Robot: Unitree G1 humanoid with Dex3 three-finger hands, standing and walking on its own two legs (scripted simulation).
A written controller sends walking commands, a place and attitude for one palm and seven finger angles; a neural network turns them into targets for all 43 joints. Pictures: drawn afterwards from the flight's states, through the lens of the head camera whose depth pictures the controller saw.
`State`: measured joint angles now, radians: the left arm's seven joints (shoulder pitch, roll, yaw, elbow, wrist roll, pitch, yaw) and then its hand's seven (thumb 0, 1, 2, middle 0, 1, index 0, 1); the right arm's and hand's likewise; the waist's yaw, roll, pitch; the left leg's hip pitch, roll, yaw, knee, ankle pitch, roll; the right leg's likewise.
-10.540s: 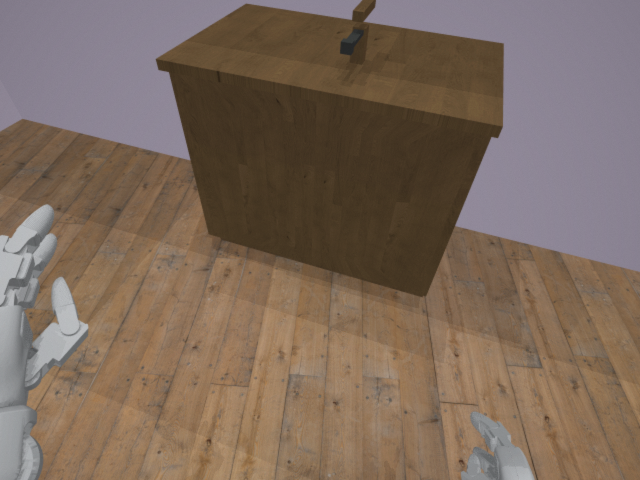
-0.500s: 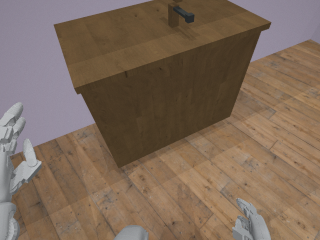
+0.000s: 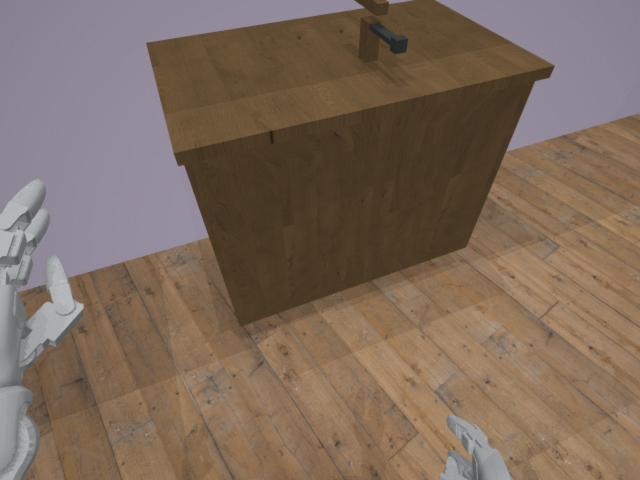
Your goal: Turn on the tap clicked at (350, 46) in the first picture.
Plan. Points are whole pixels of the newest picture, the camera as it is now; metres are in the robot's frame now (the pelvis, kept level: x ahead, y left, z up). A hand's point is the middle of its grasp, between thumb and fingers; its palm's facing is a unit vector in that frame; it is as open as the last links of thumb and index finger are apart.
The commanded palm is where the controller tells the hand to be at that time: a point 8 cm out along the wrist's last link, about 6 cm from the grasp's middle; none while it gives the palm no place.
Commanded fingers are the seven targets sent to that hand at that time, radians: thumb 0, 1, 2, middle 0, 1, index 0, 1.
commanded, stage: take the last steps up to it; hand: left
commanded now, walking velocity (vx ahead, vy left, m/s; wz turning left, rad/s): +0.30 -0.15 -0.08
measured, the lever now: (398, 44) +0.93 -0.08 +0.13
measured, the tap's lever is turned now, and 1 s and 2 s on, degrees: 0 0 0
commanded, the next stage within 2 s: none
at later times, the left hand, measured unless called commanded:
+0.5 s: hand (177, 243) +0.29 +0.17 +0.19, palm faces +0.32 -0.84 -0.45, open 7.4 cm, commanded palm +0.24 +0.22 +0.19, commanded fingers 0.00 0.90 0.90 -0.20 -0.30 -0.20 -0.30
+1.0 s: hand (301, 176) +0.41 +0.06 +0.19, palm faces +0.35 -0.84 -0.42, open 7.4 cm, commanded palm +0.34 +0.10 +0.19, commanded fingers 0.00 0.90 0.90 -0.20 -0.30 -0.20 -0.30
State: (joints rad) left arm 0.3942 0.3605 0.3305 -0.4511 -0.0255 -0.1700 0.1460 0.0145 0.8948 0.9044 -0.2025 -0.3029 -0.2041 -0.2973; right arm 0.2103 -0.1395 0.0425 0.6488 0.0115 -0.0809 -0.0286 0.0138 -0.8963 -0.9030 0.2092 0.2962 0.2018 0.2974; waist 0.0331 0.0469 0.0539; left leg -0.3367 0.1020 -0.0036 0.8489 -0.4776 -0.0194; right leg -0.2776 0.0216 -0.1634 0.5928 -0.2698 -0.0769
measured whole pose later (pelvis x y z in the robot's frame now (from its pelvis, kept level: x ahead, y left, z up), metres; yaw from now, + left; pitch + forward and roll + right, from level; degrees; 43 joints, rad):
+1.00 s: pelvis +0.17 -0.17 +0.00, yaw -3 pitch -1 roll +0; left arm 0.44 0.42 0.41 -0.59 -0.04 -0.21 0.15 0.01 0.89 0.90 -0.21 -0.30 -0.21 -0.30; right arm 0.17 -0.20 -0.03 0.58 0.00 -0.05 -0.06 0.01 -0.90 -0.90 0.20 0.30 0.19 0.30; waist 0.01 -0.06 0.11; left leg -0.31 0.11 0.20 0.63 -0.30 0.01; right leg -0.42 -0.02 -0.09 1.07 -0.47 -0.01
